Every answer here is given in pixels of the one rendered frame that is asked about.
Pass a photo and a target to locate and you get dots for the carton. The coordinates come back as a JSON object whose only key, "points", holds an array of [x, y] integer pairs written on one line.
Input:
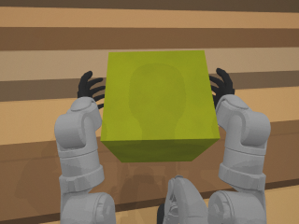
{"points": [[158, 106]]}

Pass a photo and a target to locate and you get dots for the robot right upper arm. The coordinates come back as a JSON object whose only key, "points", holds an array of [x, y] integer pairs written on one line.
{"points": [[234, 207]]}

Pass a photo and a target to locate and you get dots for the right robot forearm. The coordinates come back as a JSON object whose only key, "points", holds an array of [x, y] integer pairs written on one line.
{"points": [[247, 133]]}

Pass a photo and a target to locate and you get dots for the left robot forearm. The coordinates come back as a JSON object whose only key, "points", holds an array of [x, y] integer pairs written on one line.
{"points": [[77, 149]]}

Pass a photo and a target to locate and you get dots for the right robot shin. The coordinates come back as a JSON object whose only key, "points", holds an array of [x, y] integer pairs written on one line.
{"points": [[171, 210]]}

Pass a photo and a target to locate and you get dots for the robot left upper arm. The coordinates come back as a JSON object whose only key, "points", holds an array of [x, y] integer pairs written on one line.
{"points": [[89, 208]]}

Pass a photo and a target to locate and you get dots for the left robot hand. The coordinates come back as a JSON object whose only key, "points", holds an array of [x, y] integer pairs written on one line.
{"points": [[85, 85]]}

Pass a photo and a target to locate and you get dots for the robot right thigh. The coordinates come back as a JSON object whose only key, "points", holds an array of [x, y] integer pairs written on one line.
{"points": [[192, 208]]}

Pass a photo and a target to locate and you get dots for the right robot hand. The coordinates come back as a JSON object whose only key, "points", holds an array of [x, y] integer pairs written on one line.
{"points": [[225, 86]]}

